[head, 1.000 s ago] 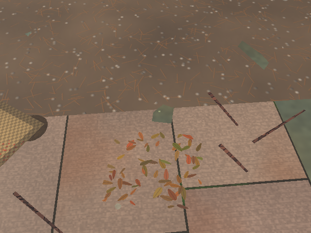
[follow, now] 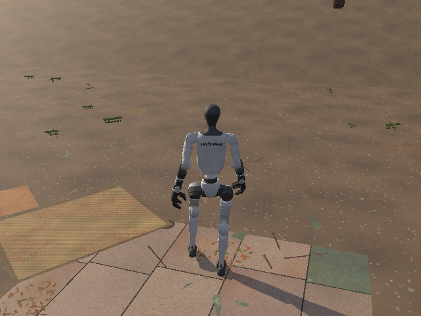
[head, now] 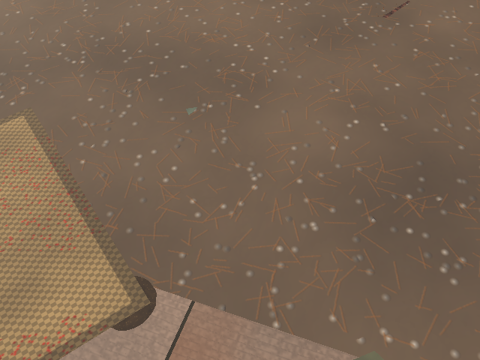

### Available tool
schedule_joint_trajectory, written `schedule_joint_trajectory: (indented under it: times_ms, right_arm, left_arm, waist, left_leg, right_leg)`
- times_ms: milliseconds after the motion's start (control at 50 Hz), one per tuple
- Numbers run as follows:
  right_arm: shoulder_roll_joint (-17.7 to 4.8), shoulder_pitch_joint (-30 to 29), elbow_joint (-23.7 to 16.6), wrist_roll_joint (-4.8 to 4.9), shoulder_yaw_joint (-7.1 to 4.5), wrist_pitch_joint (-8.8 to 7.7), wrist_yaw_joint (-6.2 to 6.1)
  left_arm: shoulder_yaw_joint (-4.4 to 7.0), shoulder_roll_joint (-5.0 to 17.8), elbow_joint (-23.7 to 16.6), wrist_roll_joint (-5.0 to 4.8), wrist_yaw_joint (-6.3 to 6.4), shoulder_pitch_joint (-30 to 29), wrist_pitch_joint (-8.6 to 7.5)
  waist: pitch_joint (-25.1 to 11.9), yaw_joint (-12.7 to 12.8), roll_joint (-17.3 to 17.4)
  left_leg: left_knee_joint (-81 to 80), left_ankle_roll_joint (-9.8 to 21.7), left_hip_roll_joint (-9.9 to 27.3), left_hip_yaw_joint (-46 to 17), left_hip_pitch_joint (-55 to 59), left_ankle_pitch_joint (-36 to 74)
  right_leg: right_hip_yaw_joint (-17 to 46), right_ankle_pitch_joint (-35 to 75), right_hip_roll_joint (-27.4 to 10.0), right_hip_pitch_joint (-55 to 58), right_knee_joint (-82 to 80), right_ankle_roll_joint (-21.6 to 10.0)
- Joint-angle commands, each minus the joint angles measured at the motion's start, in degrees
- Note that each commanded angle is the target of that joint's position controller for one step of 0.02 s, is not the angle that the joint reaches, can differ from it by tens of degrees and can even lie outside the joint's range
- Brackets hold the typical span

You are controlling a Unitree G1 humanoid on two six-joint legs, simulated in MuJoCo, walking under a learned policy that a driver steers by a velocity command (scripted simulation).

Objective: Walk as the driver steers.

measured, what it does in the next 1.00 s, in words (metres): walks ahead, turning right: left foot, then right foot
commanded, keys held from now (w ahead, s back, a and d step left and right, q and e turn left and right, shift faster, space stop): w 0.16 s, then w+e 0.34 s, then e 0.02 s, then s+e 0.40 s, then e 0.08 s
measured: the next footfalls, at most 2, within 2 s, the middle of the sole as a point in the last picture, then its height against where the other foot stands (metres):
left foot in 0.18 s outside the picture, level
right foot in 0.68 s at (298, 358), level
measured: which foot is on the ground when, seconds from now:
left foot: up 0.00-0.16, down 0.18-0.70, up 0.72-1.00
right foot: down 0.00-0.18, up 0.20-0.66, down 0.68-1.00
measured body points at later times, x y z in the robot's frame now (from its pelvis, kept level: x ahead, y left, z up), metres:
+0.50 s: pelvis +0.26 +0.05 +0.00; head +0.28 +0.06 +0.45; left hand +0.38 +0.29 -0.14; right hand +0.23 -0.21 -0.13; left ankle +0.21 +0.12 -0.75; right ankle +0.34 -0.11 -0.67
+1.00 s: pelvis +0.37 +0.02 -0.02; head +0.41 -0.02 +0.43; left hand +0.58 +0.24 -0.13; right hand +0.39 -0.27 -0.15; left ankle +0.46 +0.18 -0.67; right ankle +0.46 -0.06 -0.75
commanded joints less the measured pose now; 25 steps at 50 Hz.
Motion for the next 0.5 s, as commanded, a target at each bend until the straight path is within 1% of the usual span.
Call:
schedule_joint_trajectory:
  times_ms: [20, 80, 120, 140, 160, 180, 200, 220, 240, 260, 280, 300, 320, 340, 380, 400, 440, 500]
  right_arm:
    - [-1.5, -6.3, -4.8, 0.46, 0.47, -0.80, 0.17]
    - [-2.4, -9.3, -5.9, 0.62, 0.36, -1.04, -0.21]
    - [-3.2, -8.7, -6.0, 0.47, 0.07, -1.35, -0.55]
    - [-3.6, -6.0, -5.2, 0.27, -0.26, -1.59, -0.84]
    - [-4.2, 0.2, -3.0, -0.11, -0.76, -2.05, -1.24]
    - [-6.6, 9.1, -0.2, -1.08, -1.73, -2.80, -1.86]
    - [-12.1, 18.1, 0.5, -2.44, -3.09, -3.20, -2.72]
    - [-14.9, 18.5, 1.2, -0.98, -4.09, -2.33, -2.55]
    - [-10.3, 14.0, 0.6, 0.47, -3.11, -1.94, -2.32]
    - [-7.0, 9.2, 0.0, 0.76, -2.15, -2.20, -2.11]
    - [-4.8, 6.8, 0.0, 0.70, -1.60, -2.59, -1.97]
    - [-3.8, 6.3, 0.4, 0.92, -1.29, -2.99, -2.21]
    - [-3.4, 6.3, 0.9, 1.02, -1.17, -3.42, -2.42]
    - [-3.6, 7.3, 1.4, 1.07, -1.25, -4.00, -2.51]
    - [-4.6, 8.8, 2.4, 1.51, -1.62, -4.75, -2.68]
    - [-4.8, 9.6, 2.8, 1.53, -1.73, -4.89, -2.77]
    - [-4.4, 11.5, 3.6, 1.40, -1.68, -4.85, -2.91]
    - [-4.1, 12.9, 4.7, 1.31, -1.48, -4.72, -3.09]
  left_arm:
    - [1.52, 8.2, -2.3, -0.11, 0.16, 0.9, -0.83]
    - [1.56, 8.8, -1.2, 0.24, 0.44, 2.9, -0.44]
    - [1.69, 9.4, -0.7, 0.45, 0.78, 2.7, -0.03]
    - [1.74, 9.7, -0.5, 0.46, 0.94, 2.2, 0.17]
    - [1.70, 9.8, -0.3, 0.23, 1.00, 1.7, 0.49]
    - [1.16, 8.3, -0.6, -0.13, 1.04, 2.2, 0.57]
    - [-0.13, 4.2, -3.5, -1.26, 0.80, 2.4, 0.39]
    - [0.04, 3.4, -3.3, -1.50, 1.08, 6.8, 0.78]
    - [1.43, 8.2, -2.7, -0.12, 1.45, 1.9, 1.51]
    - [1.31, 6.8, -3.3, -0.20, 0.91, -0.6, 1.32]
    - [1.19, 5.7, -3.0, -0.22, 0.61, -1.4, 1.59]
    - [1.34, 5.4, -2.6, 0.59, 0.26, -1.2, 2.32]
    - [1.26, 4.5, -2.1, 1.11, -0.21, -0.1, 3.06]
    - [1.34, 4.1, -2.2, 1.16, -0.56, -0.5, 3.57]
    - [1.56, 3.7, -3.2, 1.13, -1.06, -3.2, 4.19]
    - [1.60, 3.6, -3.8, 1.14, -1.23, -5.1, 4.36]
    - [1.60, 3.4, -5.1, 1.14, -1.46, -8.9, 4.56]
    - [1.07, 2.6, -7.3, 1.14, -1.86, -14.7, 4.40]
  waist:
    - [2.3, 0.0, -7.3]
    - [2.5, 0.7, -7.6]
    - [2.3, -0.2, -7.8]
    - [1.0, -1.6, -7.8]
    - [-2.1, -4.6, -6.5]
    - [-7.6, -7.7, -4.1]
    - [-15.9, -10.4, 4.5]
    - [-18.7, -8.1, 12.1]
    - [-10.3, -7.1, 2.3]
    - [-4.1, -5.4, 1.5]
    - [-1.5, -4.0, 1.1]
    - [0.2, -2.8, 2.1]
    - [0.5, -1.8, 2.7]
    - [0.4, -1.6, 2.2]
    - [1.1, -1.1, 1.3]
    - [1.5, -1.3, 1.1]
    - [2.4, -1.9, 0.8]
    - [3.8, -2.6, 0.8]
  left_leg:
    - [-8.2, -0.5, -1.0, 3.4, 2.9, 4.5]
    - [-12.5, 0.6, -2.1, 3.9, 4.4, 2.4]
    - [-15.1, 2.1, -3.2, 4.2, 7.0, -1.4]
    - [-17.0, 2.9, -4.5, 4.5, 11.1, -3.2]
    - [-21.2, 4.1, -6.2, 5.4, 19.2, -2.2]
    - [-22.1, 6.0, -3.4, 2.0, 33.1, -1.6]
    - [-24.0, 10.1, 12.9, -16.9, 49.3, -7.6]
    - [-30.4, 14.6, 21.9, -35.0, 53.3, -8.5]
    - [-31.3, 12.5, 18.3, -29.1, 45.9, -12.8]
    - [-33.8, 10.7, 15.7, -21.2, 37.9, -10.7]
    - [-36.2, 8.6, 13.0, -15.6, 33.0, -7.6]
    - [-37.6, 7.2, 11.1, -11.2, 29.7, -4.5]
    - [-38.5, 6.4, 9.8, -7.9, 27.9, -2.0]
    - [-39.0, 6.4, 9.5, -6.0, 27.5, 1.3]
    - [-39.8, 6.4, 9.3, -2.0, 28.5, 6.2]
    - [-40.0, 6.5, 9.1, -0.3, 29.2, 7.6]
    - [-40.1, 6.6, 8.9, 2.6, 30.6, 10.2]
    - [-39.6, 6.1, 7.7, 7.1, 31.4, 14.2]
  right_leg:
    - [7.0, 17.7, -13.6, -2.9, -5.4, -6.8]
    - [7.6, 21.6, -15.7, 1.4, -2.8, -6.4]
    - [7.8, 26.6, -17.0, 4.1, 0.3, -5.9]
    - [7.3, 32.7, -16.9, 4.9, 4.1, -5.3]
    - [5.4, 37.9, -15.3, 4.5, 11.9, -4.4]
    - [4.0, 33.0, -12.7, -2.1, 22.9, -3.2]
    - [0.9, 11.0, -7.9, -17.2, 41.4, -1.2]
    - [1.6, -20.4, -0.9, -30.2, 54.2, -0.7]
    - [6.5, -16.3, -4.7, -33.5, 56.9, -1.5]
    - [7.0, -11.2, -6.6, -32.9, 55.0, -1.6]
    - [6.8, -8.2, -8.0, -30.8, 52.6, -1.3]
    - [6.5, -6.8, -8.7, -29.1, 51.3, -0.8]
    - [6.2, -5.5, -9.0, -27.6, 50.9, -0.2]
    - [5.9, -4.2, -8.8, -27.5, 51.3, 0.1]
    - [5.6, -0.8, -9.2, -31.1, 51.0, 0.7]
    - [5.4, 1.0, -9.5, -33.1, 50.4, 1.0]
    - [5.0, 4.6, -9.7, -36.6, 48.0, 1.5]
    - [2.9, 9.8, -9.1, -37.0, 39.1, 1.7]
